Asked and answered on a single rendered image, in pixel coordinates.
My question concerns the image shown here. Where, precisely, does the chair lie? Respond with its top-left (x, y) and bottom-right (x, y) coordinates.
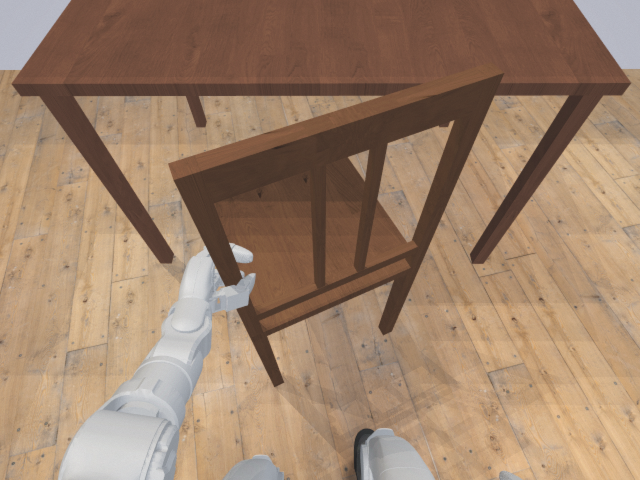
top-left (168, 62), bottom-right (504, 387)

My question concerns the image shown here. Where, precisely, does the left robot hand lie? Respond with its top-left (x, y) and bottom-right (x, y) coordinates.
top-left (178, 243), bottom-right (256, 313)

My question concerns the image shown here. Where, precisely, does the left robot shin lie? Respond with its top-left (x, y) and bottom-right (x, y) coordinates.
top-left (252, 455), bottom-right (273, 464)

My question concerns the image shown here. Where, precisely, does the robot left forearm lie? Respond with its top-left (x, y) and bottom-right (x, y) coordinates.
top-left (58, 297), bottom-right (212, 480)

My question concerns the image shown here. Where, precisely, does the table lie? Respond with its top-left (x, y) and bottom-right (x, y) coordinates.
top-left (12, 0), bottom-right (631, 264)

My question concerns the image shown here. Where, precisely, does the robot left upper arm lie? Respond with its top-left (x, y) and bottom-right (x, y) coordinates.
top-left (62, 409), bottom-right (179, 480)

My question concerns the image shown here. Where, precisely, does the robot left thigh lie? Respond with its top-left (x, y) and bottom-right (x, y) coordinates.
top-left (222, 459), bottom-right (284, 480)

